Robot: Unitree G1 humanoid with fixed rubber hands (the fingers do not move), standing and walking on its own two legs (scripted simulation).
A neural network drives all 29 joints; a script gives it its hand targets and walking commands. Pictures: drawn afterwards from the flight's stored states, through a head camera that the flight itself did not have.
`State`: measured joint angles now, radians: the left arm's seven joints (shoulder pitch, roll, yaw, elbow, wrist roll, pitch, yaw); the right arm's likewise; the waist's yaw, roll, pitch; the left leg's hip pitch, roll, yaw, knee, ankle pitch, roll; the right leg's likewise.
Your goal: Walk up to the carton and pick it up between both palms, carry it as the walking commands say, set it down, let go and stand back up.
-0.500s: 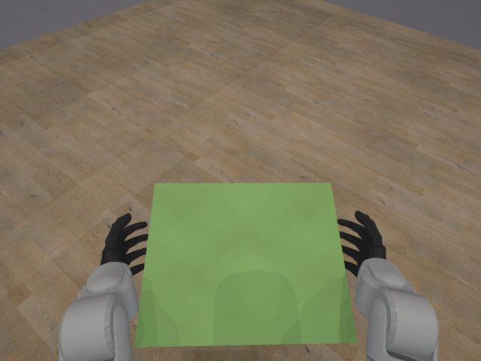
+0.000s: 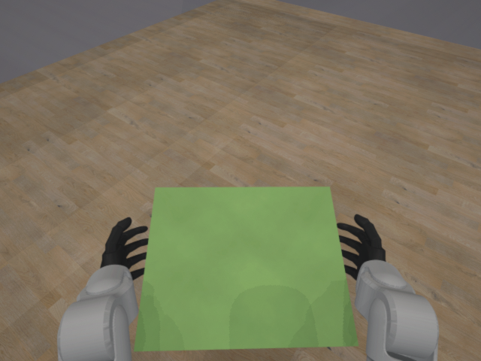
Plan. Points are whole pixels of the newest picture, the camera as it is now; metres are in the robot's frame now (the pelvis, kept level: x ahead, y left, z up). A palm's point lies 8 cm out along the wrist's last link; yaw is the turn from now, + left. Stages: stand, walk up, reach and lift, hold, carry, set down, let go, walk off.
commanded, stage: carry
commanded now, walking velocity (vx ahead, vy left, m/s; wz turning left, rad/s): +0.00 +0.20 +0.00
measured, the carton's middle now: (242, 270) +0.29 +0.00 +0.00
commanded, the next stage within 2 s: none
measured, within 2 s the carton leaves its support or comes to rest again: neither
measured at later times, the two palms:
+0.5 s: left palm (41, 312) +0.20 +0.25 +0.09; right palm (319, 311) +0.19 -0.10 +0.08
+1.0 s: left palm out of the picture +0.14 +0.37 +0.08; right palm (231, 340) +0.16 +0.02 +0.10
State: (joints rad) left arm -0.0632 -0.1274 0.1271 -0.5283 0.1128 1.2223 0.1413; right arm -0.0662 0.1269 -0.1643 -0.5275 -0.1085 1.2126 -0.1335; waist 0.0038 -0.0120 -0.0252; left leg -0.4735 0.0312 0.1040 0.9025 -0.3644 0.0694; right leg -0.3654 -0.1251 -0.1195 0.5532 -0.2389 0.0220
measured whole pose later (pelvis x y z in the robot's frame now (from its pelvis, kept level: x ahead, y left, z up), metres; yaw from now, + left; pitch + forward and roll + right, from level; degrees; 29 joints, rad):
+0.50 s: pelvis -0.05 +0.08 -0.01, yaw -1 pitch +3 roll +0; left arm -0.06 -0.13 0.13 -0.53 0.11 1.22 0.14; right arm -0.06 0.13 -0.16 -0.53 -0.11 1.21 -0.13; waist 0.01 0.02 -0.03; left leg -0.39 -0.01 0.18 0.54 -0.21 0.09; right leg -0.37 -0.08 -0.12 0.72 -0.46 0.03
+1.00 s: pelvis -0.10 +0.18 +0.00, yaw +1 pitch +2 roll -3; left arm -0.05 -0.13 0.13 -0.53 0.11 1.20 0.14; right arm -0.05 0.13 -0.15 -0.53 -0.11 1.19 -0.13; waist 0.01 -0.02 -0.02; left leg -0.36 0.03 0.11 0.56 -0.25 0.08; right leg -0.47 -0.11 -0.12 1.02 -0.47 0.06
